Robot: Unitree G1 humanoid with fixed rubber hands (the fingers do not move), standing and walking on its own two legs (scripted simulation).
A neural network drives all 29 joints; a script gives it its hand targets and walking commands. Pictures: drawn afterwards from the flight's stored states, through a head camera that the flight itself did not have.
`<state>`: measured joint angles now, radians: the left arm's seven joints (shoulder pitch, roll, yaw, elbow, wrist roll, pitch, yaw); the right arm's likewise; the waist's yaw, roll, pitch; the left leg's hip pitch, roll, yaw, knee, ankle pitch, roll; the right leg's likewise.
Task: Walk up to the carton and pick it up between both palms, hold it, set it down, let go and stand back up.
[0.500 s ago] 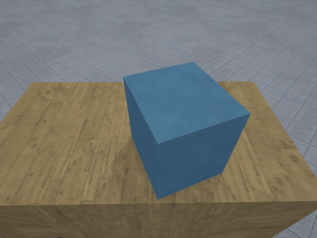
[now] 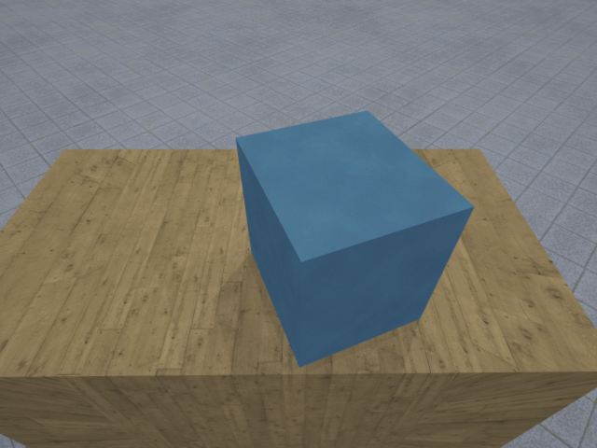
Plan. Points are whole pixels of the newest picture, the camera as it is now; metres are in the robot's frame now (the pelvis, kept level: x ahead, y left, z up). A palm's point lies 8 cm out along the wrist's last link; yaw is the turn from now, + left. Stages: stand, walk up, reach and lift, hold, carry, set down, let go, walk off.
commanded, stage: reach and lift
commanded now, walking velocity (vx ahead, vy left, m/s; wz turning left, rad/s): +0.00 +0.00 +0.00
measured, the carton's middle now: (334, 234) +0.47 -0.04 +0.02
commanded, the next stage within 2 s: none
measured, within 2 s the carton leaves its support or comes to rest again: neither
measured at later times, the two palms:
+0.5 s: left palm out of the picture +0.16 +0.24 -0.07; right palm out of the picture +0.17 -0.37 -0.05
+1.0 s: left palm out of the picture +0.16 +0.20 -0.04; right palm (595, 444) +0.16 -0.35 -0.03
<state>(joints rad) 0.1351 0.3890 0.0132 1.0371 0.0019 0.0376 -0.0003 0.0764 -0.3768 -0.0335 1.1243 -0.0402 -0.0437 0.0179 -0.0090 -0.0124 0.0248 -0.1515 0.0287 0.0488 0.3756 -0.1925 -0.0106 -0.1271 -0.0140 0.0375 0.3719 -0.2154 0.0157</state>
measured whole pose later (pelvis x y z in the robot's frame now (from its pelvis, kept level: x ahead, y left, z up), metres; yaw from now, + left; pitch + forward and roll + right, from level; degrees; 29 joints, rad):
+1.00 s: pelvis +0.01 -0.03 +0.00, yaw +0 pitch -3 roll +0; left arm 0.32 0.14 0.05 0.21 0.04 0.23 0.15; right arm 0.22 -0.50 -0.08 0.66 0.19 -0.13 0.27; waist 0.02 -0.01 0.01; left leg -0.11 0.07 0.03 0.36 -0.19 -0.06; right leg -0.10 0.03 0.01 0.37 -0.22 -0.02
